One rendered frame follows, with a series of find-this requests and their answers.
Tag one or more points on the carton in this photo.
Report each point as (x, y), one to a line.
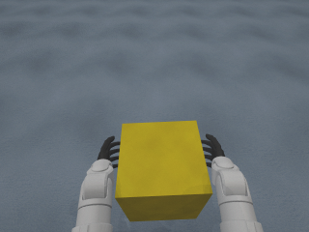
(162, 171)

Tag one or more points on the robot left forearm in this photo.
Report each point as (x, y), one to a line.
(95, 199)

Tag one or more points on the robot right forearm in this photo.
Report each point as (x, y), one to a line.
(233, 197)

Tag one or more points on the left robot hand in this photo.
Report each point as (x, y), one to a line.
(105, 151)

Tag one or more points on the right robot hand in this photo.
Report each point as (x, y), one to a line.
(215, 149)

